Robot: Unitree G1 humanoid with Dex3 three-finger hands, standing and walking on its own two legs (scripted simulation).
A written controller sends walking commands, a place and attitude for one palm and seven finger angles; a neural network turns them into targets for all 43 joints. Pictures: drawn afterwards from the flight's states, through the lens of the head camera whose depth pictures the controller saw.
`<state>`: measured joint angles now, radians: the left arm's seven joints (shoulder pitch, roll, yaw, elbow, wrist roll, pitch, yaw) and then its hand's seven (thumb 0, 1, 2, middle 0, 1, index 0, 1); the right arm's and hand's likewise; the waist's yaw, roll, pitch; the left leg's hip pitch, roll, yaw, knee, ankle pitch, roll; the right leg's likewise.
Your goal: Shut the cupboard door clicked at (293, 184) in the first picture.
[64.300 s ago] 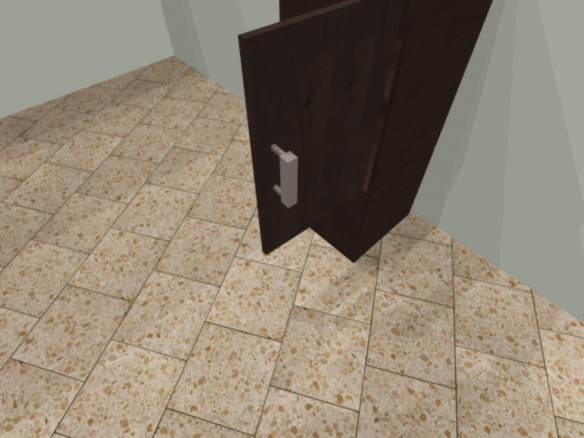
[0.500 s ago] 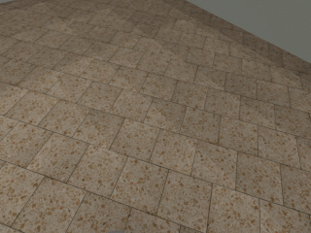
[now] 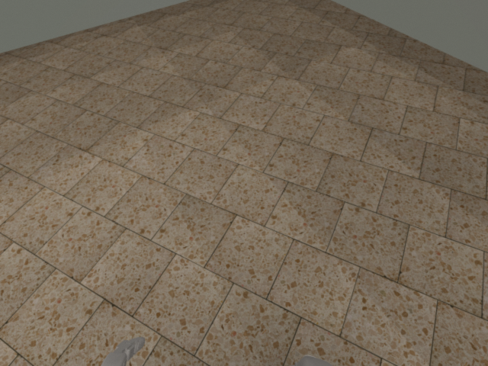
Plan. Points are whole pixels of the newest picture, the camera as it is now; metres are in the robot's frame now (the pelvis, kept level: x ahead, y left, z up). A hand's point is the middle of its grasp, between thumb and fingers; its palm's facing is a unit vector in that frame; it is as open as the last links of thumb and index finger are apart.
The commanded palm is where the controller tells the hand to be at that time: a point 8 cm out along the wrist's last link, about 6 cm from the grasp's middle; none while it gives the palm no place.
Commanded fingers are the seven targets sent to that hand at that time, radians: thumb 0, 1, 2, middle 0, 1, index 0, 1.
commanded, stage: walk to a spot facing it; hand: left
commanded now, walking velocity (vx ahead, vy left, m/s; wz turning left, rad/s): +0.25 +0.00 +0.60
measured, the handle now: out of the picture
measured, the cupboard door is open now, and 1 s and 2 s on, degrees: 31 31 31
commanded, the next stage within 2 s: turn to face it in 0.30 s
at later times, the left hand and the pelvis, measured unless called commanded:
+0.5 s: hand out of the picture +0.09 +0.23 -0.19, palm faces +0.32 -0.93 -0.20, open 7.4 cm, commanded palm none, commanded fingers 0.00 0.90 0.90 -0.20 -0.30 -0.20 -0.30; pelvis +0.14 +0.05 +0.00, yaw +16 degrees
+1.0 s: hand (143, 311) +0.24 +0.23 -0.15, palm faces +0.04 -0.97 -0.23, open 7.4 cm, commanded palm none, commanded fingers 0.00 0.90 0.90 -0.20 -0.30 -0.20 -0.30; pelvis +0.18 +0.04 +0.01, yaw +0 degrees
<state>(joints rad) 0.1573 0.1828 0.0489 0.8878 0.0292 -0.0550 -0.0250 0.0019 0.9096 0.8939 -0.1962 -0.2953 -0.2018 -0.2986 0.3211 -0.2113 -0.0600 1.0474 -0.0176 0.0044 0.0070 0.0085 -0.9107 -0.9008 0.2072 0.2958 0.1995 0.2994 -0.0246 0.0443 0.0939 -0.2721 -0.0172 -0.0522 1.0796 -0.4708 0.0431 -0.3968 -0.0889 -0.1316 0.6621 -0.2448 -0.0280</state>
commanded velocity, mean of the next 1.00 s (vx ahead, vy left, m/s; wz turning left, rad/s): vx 0.01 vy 0.00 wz -0.16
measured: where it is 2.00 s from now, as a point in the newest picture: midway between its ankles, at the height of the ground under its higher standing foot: outside the picture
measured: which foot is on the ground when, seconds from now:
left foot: up 0.00-0.38, down 0.40-0.92, up 0.94-1.00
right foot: down 0.00-0.40, up 0.42-0.90, down 0.92-1.00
